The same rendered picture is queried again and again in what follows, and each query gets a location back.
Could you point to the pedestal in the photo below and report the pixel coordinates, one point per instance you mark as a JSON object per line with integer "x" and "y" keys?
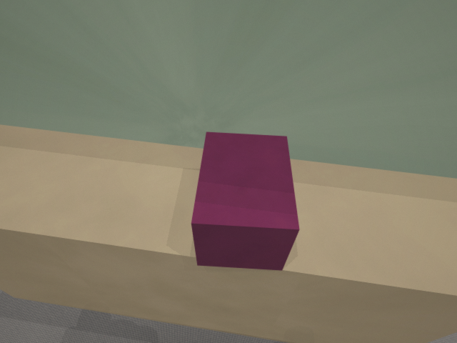
{"x": 104, "y": 224}

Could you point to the carton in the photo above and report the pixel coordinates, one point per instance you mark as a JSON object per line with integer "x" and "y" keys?
{"x": 245, "y": 213}

